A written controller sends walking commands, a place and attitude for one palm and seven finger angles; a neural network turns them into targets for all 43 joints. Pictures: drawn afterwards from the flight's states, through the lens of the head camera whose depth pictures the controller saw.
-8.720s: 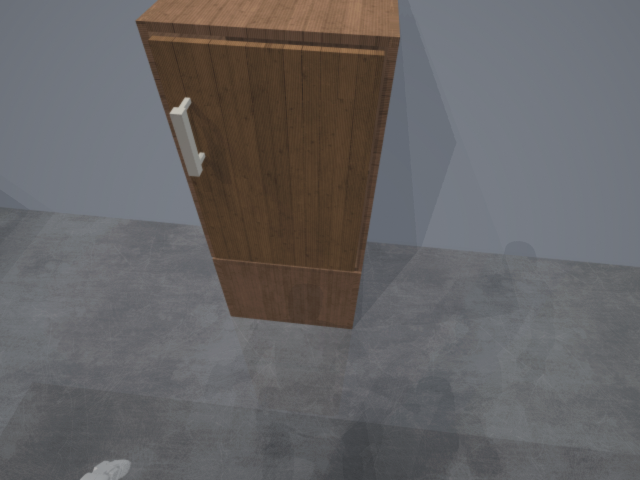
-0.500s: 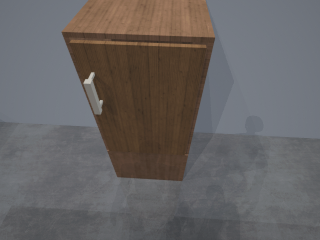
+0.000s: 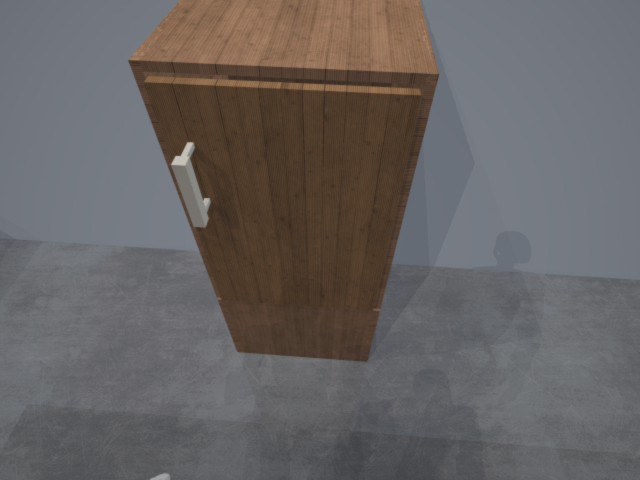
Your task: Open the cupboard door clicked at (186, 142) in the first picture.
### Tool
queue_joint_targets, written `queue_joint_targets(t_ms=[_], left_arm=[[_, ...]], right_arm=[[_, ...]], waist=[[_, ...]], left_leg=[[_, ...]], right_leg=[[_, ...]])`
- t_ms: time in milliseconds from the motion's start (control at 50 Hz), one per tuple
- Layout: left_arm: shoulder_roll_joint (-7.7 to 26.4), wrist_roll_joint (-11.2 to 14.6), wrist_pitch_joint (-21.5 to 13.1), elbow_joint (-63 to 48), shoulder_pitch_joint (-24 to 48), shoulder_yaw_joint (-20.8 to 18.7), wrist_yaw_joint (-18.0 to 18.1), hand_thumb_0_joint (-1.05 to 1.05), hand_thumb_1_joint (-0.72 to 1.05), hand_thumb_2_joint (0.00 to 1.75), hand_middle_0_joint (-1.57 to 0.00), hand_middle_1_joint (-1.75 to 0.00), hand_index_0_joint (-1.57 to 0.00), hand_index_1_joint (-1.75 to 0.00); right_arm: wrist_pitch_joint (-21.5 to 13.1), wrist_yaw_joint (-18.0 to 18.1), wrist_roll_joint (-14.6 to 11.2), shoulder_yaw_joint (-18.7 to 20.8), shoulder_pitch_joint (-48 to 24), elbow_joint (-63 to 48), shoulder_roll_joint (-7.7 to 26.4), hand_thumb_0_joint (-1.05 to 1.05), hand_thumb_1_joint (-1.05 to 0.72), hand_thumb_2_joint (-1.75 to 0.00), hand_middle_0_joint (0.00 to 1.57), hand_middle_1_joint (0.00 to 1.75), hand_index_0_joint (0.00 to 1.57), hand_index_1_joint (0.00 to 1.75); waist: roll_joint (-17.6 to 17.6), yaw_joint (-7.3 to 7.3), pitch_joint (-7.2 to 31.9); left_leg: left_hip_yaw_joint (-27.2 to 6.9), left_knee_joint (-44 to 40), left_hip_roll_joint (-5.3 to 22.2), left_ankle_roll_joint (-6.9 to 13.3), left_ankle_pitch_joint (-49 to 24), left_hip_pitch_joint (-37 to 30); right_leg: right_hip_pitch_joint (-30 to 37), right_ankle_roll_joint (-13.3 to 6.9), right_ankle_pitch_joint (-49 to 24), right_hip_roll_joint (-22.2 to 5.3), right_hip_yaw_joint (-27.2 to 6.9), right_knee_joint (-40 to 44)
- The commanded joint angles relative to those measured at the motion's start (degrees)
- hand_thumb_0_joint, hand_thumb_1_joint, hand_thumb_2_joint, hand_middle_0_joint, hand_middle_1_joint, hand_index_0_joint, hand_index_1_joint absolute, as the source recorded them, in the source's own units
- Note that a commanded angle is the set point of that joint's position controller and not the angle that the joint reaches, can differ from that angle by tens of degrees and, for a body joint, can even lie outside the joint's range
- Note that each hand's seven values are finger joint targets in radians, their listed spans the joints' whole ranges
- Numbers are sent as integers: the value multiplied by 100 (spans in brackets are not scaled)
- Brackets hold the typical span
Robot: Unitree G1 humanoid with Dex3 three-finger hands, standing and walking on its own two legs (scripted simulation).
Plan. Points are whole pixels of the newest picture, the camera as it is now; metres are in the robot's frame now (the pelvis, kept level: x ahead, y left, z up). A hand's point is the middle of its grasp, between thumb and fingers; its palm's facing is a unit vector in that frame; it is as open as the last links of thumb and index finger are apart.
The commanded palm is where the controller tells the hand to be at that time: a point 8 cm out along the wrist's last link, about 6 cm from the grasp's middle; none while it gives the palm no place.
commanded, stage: raise the hand with hooked fingers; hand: left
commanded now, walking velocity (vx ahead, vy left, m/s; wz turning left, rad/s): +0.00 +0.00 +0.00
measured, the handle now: (195, 185) +0.55 +0.25 +0.03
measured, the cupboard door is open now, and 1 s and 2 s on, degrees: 0 0 0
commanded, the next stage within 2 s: none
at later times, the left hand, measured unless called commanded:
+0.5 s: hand (150, 473) +0.14 +0.21 -0.04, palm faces +0.01 -1.00 -0.05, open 9.5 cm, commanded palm +0.13 +0.27 -0.03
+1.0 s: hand (107, 413) +0.19 +0.27 +0.00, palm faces -0.01 -1.00 -0.05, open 12.5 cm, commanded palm +0.16 +0.32 +0.01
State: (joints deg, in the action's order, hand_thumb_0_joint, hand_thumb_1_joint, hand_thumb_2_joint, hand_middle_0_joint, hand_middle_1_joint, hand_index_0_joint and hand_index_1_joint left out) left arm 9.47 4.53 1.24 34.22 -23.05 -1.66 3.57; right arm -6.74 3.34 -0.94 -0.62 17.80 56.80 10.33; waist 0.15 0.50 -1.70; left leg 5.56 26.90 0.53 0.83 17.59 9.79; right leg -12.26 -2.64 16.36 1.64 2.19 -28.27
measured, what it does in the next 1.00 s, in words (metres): lowers itself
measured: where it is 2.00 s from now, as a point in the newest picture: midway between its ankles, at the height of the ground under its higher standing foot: outside the picture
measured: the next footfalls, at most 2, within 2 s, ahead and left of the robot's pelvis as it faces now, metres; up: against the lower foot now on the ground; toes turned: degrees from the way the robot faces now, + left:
none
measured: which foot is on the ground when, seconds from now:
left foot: down 0.00-1.00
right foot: down 0.00-1.00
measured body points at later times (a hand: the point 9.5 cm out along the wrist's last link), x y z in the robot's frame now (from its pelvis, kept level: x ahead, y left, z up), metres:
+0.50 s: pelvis -0.07 +0.00 -0.09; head -0.01 +0.02 +0.36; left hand +0.13 +0.26 -0.03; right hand +0.17 -0.20 -0.14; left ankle -0.04 +0.10 -0.74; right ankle -0.02 -0.09 -0.74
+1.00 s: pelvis -0.05 +0.03 -0.06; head +0.00 +0.05 +0.39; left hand +0.18 +0.32 +0.00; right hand +0.12 -0.22 -0.12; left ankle -0.04 +0.10 -0.74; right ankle -0.02 -0.09 -0.74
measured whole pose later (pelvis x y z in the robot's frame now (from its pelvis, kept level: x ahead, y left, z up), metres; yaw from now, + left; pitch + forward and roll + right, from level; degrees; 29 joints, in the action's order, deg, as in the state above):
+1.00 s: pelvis -0.05 +0.03 -0.06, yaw +3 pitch +10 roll -3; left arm 19.3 18.2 -17.7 7.5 -11.9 -16.0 -22.6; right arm -14.6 3.2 -2.0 -1.1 16.2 31.2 17.2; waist 0.9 -0.9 4.6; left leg 2.2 56.9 0.2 3.9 26.5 40.9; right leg -39.4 -0.6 23.4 -0.4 5.9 -52.5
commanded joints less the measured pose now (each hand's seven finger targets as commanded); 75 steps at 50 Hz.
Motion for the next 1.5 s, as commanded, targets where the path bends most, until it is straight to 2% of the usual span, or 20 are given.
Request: queue_joint_targets(t_ms=[0, 20, 40, 60, 100, 140, 160, 200, 260, 360, 420, 560, 600, 640, 760, 800, 960, 1100, 1340, 1480], left_arm=[[311, 577, -949, -3262, 874, -270, -51, 0, 78, 85, -21, -37, -21, -37], [537, 600, -1297, -2949, 600, -652, -265, 0, 76, 84, -21, -39, -21, -39], [231, 713, -1652, -2390, -356, -688, -563, 0, 74, 83, -21, -40, -21, -40], [66, 785, -2021, -2118, -910, -628, -949, 0, 71, 82, -21, -42, -21, -42], [-47, 986, -2859, -2133, -1205, -603, -1710, 0, 67, 80, -22, -45, -22, -45], [441, 1096, -3662, -2233, -668, -904, -2474, 0, 62, 78, -22, -48, -22, -48], [794, 1130, -3796, -2041, -605, -1211, -2784, 0, 60, 77, -22, -50, -22, -50], [930, 1353, -3575, -2669, -182, -1299, -3041, 0, 55, 75, -22, -53, -22, -53], [1130, 1607, -3147, -3829, 938, -1360, -2861, 0, 48, 72, -23, -57, -23, -57], [1289, 1241, -3182, -5267, 1800, -1061, -2307, 0, 36, 67, -24, -64, -24, -64], [1181, 1120, -2974, -4872, 1593, -862, -2333, 0, 29, 64, -24, -69, -24, -69], [1609, 1426, -1991, -3995, 983, -1625, -2524, 0, 13, 57, -25, -80, -25, -80], [1632, 1471, -2013, -4163, 1022, -1732, -2447, 0, 8, 55, -26, -82, -26, -82], [1557, 1507, -2104, -3983, 1076, -1726, -2374, 0, 4, 53, -26, -86, -26, -86], [1772, 1529, -2405, -3739, 1582, -1786, -2523, 0, -10, 47, -27, -94, -27, -94], [1846, 1519, -2434, -3857, 1590, -1836, -2594, 0, -15, 45, -27, -98, -27, -98], [2104, 1537, -2235, -3829, 1825, -2059, -2616, 0, -34, 37, -29, -110, -29, -110], [2287, 1553, -1957, -3505, 2395, -2188, -2834, 0, -50, 30, -30, -120, -30, -120], [2747, 1684, -1674, -2712, 3400, -2516, -3338, 0, -50, 30, -30, -120, -30, -120], [3287, 1760, -1667, -2446, 3908, -2911, -3601, 0, -50, 30, -30, -120, -30, -120]], right_arm=[[-1082, 107, -63, 389, -676, -1734, 1111, 0, -90, -90, 20, 30, 20, 30], [-1100, 77, 38, 487, -600, -1847, 1202, 0, -90, -90, 20, 30, 20, 30], [-1113, 28, 79, 535, -661, -2032, 1125, 0, -90, -90, 20, 30, 20, 30], [-1161, -86, 51, 540, -758, -2308, 1126, 0, -90, -90, 20, 30, 20, 30], [-1162, -239, 68, 572, -963, -2688, 1082, 0, -90, -90, 20, 30, 20, 30], [-1187, -335, 43, 613, -1086, -3019, 1162, 0, -90, -90, 20, 30, 20, 30], [-1142, -366, 18, 635, -1011, -3145, 1219, 0, -90, -90, 20, 30, 20, 30], [-1047, -322, -66, 610, -1155, -3638, 1252, 0, -90, -90, 20, 30, 20, 30], [-941, -195, -130, 532, -1085, -4006, 1217, 0, -90, -90, 20, 30, 20, 30], [-856, -61, -41, 356, -653, -3797, 1176, 0, -90, -90, 20, 30, 20, 30], [-909, -9, -68, 280, -622, -3603, 1168, 0, -90, -90, 20, 30, 20, 30], [-896, 52, -143, 172, -818, -3621, 1155, 0, -90, -90, 20, 30, 20, 30], [-922, 43, -132, 173, -753, -3592, 1116, 0, -90, -90, 20, 30, 20, 30], [-942, 40, -118, 165, -714, -3552, 1111, 0, -90, -90, 20, 30, 20, 30], [-1065, 48, -117, 167, -550, -3493, 1289, 0, -90, -90, 20, 30, 20, 30], [-1102, 48, -132, 195, -462, -3484, 1314, 0, -90, -90, 20, 30, 20, 30], [-1074, 22, -127, 196, -346, -3406, 1385, 0, -90, -90, 20, 30, 20, 30], [-945, 70, -163, 162, -371, -3418, 1401, 0, -90, -90, 20, 30, 20, 30], [-834, 138, -166, 68, -412, -3328, 1428, 0, -90, -90, 20, 30, 20, 30], [-801, 150, -158, 72, -323, -3288, 1471, 0, -90, -90, 20, 30, 20, 30]], waist=[[-112, -421, 316], [-775, -385, 524], [-1232, -151, 569], [-954, 91, 710], [-1198, 259, 956], [-948, 183, 1110], [-785, 216, 1137], [-473, 311, 1733], [0, 117, 1854], [491, -280, 2023], [690, -347, 1842], [219, 45, 2073], [180, 27, 2162], [-89, -34, 1849], [95, -102, 1652], [315, -62, 1978], [650, -53, 1853], [641, -86, 1884], [485, -82, 1863], [697, -12, 2175]], left_leg=[[-771, 373, 136, 32, -2374, 208], [-689, 642, 52, 38, -1848, 652], [-655, 900, 13, 17, -1509, 1146], [-613, 1161, -100, -33, -1455, 1492], [-494, 1732, -196, -108, -995, 2312], [-441, 2350, -293, -136, -378, 3057], [-428, 2604, -296, -132, -259, 3311], [-309, 2820, -354, -35, 51, 3576], [-405, 3015, -284, 46, 567, 3659], [-755, 3043, -14, 144, 277, 3152], [-862, 2898, 0, 136, 414, 3100], [-924, 2354, -51, 76, 257, 3079], [-891, 2263, -38, 66, 195, 2978], [-875, 2209, -39, 69, 311, 3104], [-894, 2042, -40, 65, 512, 2943], [-892, 1969, -26, 54, 221, 2632], [-1011, 1792, 52, -76, -858, 2018], [-1033, 1625, 76, -121, -956, 1735], [-1085, 1385, 83, -171, -1206, 1430], [-1004, 1345, 52, -168, -1651, 1162]], right_leg=[[-1110, 135, -1261, -217, 187, -155], [-1300, 175, -1241, -211, 240, -298], [-1443, 196, -1117, -189, 303, -606], [-1450, 133, -1225, -203, 257, -987], [-1733, 114, -1114, -204, 110, -1618], [-2098, 86, -576, -296, -266, -1997], [-2142, 41, -415, -353, -528, -2132], [-2127, 74, 343, -369, -714, -2188], [-2578, 116, 1558, -281, -869, -2065], [-2942, 53, 867, -54, -432, -2352], [-3087, 65, 891, -33, -221, -2291], [-2252, 74, 897, -30, -37, -1983], [-2179, 113, 846, -66, -9, -1912], [-2246, 137, 1024, -73, -28, -1791], [-2363, 93, 1134, -57, -9, -1758], [-2217, 87, 764, -60, 52, -1817], [-2105, 43, -195, 22, 256, -1890], [-1967, 61, -299, 30, 266, -1700], [-1756, 44, -486, 47, 283, -1434], [-1458, 18, -814, 50, 206, -1312]])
